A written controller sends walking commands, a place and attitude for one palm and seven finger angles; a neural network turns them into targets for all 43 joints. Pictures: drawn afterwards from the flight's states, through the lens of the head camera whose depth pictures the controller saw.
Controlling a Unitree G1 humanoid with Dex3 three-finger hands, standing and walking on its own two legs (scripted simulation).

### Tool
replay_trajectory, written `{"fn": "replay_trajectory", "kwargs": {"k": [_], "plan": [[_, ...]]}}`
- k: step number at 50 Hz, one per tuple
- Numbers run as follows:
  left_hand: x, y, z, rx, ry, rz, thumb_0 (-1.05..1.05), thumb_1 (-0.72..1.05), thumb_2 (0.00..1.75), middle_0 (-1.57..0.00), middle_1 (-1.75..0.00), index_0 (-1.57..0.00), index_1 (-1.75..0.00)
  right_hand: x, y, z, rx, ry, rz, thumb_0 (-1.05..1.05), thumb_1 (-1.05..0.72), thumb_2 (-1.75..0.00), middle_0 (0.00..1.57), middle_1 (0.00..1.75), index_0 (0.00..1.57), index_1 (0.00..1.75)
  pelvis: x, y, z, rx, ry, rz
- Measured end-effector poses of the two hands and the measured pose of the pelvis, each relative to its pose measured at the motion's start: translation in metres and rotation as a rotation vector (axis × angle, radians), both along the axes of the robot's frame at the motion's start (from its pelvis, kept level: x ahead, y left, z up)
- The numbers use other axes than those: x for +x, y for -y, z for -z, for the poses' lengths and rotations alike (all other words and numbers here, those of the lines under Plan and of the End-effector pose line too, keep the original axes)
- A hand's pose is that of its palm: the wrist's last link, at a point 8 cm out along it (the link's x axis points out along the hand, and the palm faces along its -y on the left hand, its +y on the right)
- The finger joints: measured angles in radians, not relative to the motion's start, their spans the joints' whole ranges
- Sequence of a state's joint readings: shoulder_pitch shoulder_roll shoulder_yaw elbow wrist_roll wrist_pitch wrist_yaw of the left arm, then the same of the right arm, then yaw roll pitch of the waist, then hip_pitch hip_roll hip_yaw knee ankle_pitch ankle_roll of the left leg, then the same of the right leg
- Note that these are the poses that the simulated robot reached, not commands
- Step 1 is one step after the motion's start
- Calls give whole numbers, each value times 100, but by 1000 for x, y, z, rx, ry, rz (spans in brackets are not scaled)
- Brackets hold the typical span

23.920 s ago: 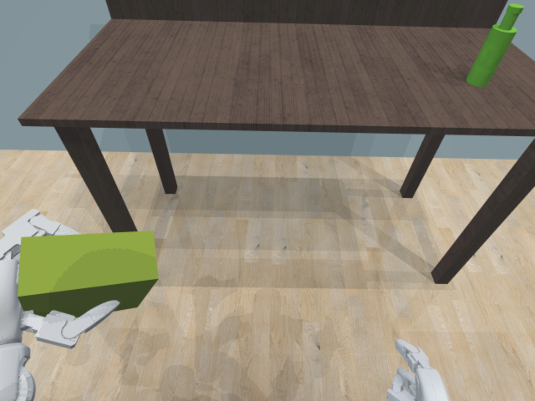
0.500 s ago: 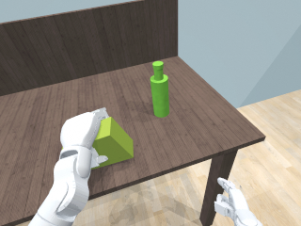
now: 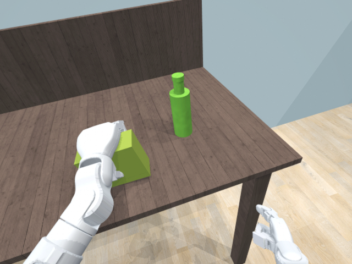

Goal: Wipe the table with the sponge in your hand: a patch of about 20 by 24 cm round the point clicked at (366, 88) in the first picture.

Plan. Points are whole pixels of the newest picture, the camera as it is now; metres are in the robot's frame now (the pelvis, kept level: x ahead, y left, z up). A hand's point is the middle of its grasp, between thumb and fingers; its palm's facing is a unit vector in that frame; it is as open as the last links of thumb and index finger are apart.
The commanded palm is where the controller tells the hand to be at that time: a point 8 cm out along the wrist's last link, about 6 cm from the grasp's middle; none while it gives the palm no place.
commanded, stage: wipe forward along the third lane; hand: left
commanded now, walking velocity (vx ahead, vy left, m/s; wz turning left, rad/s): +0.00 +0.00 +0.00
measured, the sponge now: (119, 165) +0.31 +0.19 +0.09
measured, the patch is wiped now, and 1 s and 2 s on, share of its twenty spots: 0.70 0.95 1.00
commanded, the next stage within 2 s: wipe back along the third lane in 1.18 s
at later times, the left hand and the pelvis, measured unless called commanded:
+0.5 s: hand (111, 143) +0.35 +0.22 +0.13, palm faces +0.05 -0.05 -1.00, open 10.0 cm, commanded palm +0.32 +0.22 +0.16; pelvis +0.01 +0.00 +0.00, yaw +0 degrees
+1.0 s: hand (105, 131) +0.39 +0.25 +0.13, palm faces -0.02 -0.02 -1.00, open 9.9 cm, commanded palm +0.37 +0.26 +0.16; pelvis +0.01 +0.00 +0.00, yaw +0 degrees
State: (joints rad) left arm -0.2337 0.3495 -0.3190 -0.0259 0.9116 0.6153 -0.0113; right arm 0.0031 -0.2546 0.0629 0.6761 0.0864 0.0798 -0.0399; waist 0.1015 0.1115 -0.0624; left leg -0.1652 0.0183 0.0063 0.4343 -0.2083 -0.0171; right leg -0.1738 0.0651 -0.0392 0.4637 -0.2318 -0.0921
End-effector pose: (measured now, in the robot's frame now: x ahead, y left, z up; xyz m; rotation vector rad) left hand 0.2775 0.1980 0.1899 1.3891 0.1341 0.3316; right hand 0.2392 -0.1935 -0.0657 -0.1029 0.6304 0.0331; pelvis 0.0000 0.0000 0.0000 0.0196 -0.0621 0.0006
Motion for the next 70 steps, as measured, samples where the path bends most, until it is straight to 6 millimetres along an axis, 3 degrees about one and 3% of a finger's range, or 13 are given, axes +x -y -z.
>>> {"fn": "replay_trajectory", "kwargs": {"k": [17,34,52,60,70], "plan": [[42,-9,6,82,-100,-82,-1,-49,106,-75,-136,-75,-134,-6,24,8,-31,-31,59,2,-91,-90,20,30,19,30,5,4,1,5,-30,-1],[61,-22,8,103,-121,-94,-1,-50,107,-75,-136,-76,-133,-26,32,25,-50,-112,88,2,-91,-90,20,30,20,30,7,5,1,3,-59,-7],[100,-52,7,114,-173,-85,0,-50,107,-75,-136,-76,-134,-72,56,40,-103,-231,183,2,-91,-90,20,30,20,30,9,1,1,-5,-106,-2],[112,-65,6,113,-179,-91,0,-50,107,-75,-137,-75,-135,-87,53,45,-111,-286,207,2,-91,-90,20,30,20,30,11,-7,0,-10,-120,-1],[125,-75,8,116,-182,-77,0,-50,107,-74,-137,-75,-135,-86,38,44,-100,-299,211,2,-91,-90,20,30,20,30,16,-20,-1,-18,-138,2]]}}
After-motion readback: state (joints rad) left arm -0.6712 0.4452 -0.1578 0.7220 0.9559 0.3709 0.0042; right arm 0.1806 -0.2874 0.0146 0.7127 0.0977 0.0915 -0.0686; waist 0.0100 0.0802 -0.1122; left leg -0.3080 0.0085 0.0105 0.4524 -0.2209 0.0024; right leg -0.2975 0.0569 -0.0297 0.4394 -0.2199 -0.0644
